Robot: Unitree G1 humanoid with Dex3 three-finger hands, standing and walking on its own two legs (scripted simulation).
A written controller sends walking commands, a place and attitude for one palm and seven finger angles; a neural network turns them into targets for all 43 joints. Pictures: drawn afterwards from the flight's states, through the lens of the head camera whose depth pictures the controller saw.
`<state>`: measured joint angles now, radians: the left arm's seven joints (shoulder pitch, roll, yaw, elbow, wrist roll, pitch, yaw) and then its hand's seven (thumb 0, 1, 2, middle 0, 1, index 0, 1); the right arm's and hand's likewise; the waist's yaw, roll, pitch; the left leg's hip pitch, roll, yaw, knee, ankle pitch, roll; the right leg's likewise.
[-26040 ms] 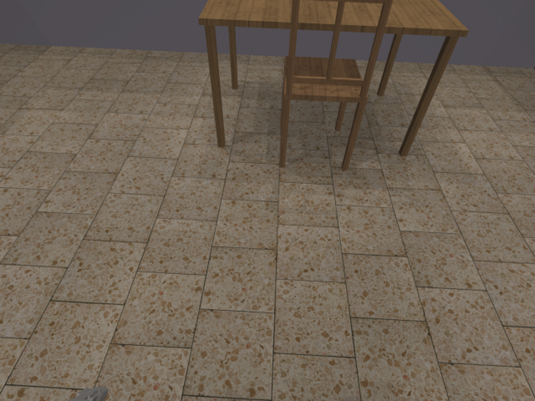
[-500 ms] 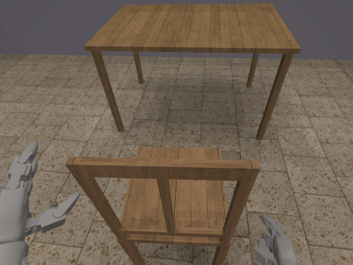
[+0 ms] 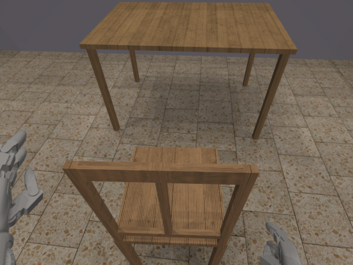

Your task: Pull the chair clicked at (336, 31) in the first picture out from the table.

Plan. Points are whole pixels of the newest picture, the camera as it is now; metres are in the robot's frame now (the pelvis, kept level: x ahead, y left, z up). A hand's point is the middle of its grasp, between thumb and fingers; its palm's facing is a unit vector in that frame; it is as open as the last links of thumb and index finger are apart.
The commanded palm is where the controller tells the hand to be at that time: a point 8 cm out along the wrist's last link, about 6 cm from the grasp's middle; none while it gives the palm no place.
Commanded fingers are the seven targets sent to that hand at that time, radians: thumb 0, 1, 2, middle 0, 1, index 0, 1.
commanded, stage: draw the hand back to the body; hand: left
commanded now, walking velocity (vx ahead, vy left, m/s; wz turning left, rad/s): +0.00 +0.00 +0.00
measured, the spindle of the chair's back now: (165, 210) +0.27 +0.07 -0.07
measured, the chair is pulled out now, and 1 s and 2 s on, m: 0.78 0.78 0.78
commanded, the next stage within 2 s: step back with the hand held close in 0.04 s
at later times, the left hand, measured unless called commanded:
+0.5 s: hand (35, 206) +0.17 +0.26 +0.15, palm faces +0.33 -0.77 -0.54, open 7.4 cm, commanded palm +0.11 +0.30 +0.17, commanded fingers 0.00 0.90 0.90 -0.20 -0.30 -0.20 -0.30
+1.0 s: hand out of the picture +0.10 +0.28 +0.16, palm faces +0.46 -0.75 -0.48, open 7.4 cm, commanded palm +0.04 +0.31 +0.17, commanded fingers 0.00 0.90 0.90 -0.20 -0.30 -0.20 -0.30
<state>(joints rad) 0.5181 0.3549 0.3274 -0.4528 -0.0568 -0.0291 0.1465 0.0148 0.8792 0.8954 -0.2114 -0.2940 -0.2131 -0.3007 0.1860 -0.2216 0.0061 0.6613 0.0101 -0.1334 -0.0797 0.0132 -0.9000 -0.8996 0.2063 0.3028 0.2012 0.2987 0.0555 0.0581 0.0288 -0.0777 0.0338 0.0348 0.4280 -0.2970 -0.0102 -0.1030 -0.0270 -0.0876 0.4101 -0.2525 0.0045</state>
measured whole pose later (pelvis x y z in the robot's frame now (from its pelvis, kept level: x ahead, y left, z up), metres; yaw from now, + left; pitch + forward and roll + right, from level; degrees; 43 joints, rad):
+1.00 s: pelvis -0.10 +0.01 -0.01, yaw +1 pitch +0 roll -1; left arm 0.56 0.41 0.42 -0.53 -0.03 -0.16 0.19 0.01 0.89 0.90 -0.21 -0.30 -0.22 -0.30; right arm 0.22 -0.20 0.01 0.59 0.01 -0.12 -0.10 0.01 -0.90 -0.90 0.21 0.30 0.20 0.30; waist 0.01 0.01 0.03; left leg -0.39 0.03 0.03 0.60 -0.22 0.02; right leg -0.38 -0.02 -0.06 0.51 -0.13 0.01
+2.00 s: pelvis -0.17 -0.01 -0.01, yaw -3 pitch +3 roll -2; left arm 0.53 0.44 0.47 -0.59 -0.04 -0.23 0.15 0.01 0.89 0.90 -0.21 -0.30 -0.21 -0.30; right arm 0.14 -0.13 0.01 0.67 -0.03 -0.15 -0.04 0.01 -0.90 -0.90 0.21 0.30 0.20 0.30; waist 0.01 0.01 0.03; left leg -0.37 0.12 0.04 0.59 -0.27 -0.04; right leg -0.26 0.01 -0.05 0.48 -0.28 0.02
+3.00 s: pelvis -0.34 -0.02 +0.00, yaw +0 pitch +1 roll -2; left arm 0.55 0.44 0.45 -0.53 0.00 -0.23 0.15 0.02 0.89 0.90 -0.21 -0.30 -0.21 -0.30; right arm 0.32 -0.17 0.00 0.68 0.02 -0.14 -0.04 0.01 -0.90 -0.90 0.21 0.30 0.20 0.30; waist -0.03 -0.02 -0.05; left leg -0.26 0.02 0.03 0.55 -0.32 0.05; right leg -0.48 0.00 -0.07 1.04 -0.38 0.00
